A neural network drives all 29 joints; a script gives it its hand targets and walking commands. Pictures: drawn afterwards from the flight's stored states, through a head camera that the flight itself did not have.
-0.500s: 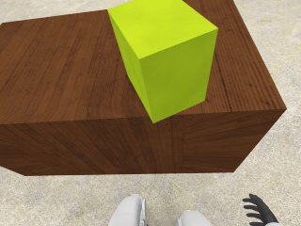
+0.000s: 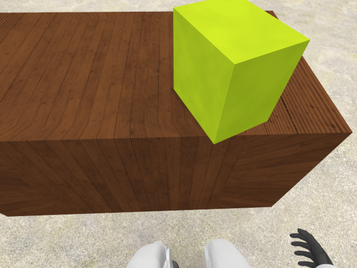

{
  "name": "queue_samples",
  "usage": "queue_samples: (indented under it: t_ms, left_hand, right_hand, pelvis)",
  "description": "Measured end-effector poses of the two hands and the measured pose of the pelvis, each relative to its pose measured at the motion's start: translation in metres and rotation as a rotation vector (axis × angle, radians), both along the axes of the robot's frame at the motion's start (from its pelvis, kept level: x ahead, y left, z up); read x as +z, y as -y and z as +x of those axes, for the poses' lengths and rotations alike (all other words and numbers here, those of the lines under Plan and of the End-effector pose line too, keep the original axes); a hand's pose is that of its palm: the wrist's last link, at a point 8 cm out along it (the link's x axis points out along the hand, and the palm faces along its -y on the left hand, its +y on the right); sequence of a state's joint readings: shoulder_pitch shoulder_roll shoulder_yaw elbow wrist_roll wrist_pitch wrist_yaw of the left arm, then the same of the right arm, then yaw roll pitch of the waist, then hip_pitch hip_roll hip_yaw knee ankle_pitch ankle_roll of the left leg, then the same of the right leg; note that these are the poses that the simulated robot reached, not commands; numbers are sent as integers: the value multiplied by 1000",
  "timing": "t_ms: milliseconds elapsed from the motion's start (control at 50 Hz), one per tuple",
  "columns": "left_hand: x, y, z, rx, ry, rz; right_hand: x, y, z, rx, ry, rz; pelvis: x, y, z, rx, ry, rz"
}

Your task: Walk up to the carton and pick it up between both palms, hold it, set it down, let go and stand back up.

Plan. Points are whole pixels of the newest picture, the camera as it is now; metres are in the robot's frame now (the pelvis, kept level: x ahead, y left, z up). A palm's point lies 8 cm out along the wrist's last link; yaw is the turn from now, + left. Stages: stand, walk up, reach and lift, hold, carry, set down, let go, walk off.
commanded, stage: walk up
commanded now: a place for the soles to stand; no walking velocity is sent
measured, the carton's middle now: (225, 70) +0.59 -0.12 +0.09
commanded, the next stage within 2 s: none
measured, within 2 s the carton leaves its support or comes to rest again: neither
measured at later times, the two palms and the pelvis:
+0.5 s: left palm out of the picture +0.06 +0.35 -0.13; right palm out of the picture -0.03 -0.28 -0.06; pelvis -0.04 +0.05 +0.00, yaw -1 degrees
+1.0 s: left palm out of the picture +0.04 +0.22 -0.08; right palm out of the picture +0.01 -0.39 -0.11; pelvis -0.05 -0.08 +0.01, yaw -6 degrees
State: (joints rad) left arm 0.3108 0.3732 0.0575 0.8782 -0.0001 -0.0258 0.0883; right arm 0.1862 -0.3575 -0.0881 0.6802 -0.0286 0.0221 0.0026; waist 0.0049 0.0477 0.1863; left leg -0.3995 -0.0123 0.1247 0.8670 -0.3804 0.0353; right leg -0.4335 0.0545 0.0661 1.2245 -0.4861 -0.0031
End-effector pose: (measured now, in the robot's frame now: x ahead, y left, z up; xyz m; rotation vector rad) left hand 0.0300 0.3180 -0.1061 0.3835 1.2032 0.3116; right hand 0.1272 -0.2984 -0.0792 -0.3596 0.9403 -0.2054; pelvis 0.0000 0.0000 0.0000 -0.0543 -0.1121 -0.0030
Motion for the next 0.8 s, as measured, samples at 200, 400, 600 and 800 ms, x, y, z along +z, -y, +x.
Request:
queue_samples:
  t_ms: [200,400,600,800]
  left_hand:
    - [34,-52,-94,72,-203,68]
    - [-15,-50,6,-59,74,-104]
    - [-32,-9,24,-115,82,-158]
    - [-22,61,13,-153,58,-100]
  right_hand:
    - [10,-37,0,-46,66,40]
    - [0,-48,-114,-87,-122,-88]
    - [21,13,-169,-168,-170,-218]
    - [-17,85,-142,-147,-127,-136]
  pelvis:
    - [15,-38,-23,-8,-14,35]
    - [-4,-61,-36,-12,2,53]
    - [-8,-19,-44,-17,12,108]
    - [-19,59,-56,-44,-7,132]
